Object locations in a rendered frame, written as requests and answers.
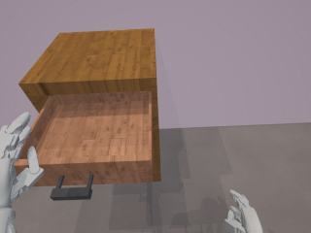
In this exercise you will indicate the cabinet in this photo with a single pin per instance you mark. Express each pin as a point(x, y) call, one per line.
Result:
point(97, 62)

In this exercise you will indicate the handle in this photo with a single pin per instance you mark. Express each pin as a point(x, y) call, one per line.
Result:
point(72, 193)

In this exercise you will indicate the left robot hand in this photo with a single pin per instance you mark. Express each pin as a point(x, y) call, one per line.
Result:
point(12, 138)

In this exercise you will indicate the right robot hand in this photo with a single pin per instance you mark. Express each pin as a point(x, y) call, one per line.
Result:
point(247, 219)

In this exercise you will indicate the drawer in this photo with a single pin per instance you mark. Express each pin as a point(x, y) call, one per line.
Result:
point(108, 134)

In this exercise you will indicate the left robot forearm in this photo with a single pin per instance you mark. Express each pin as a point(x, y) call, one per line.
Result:
point(7, 216)

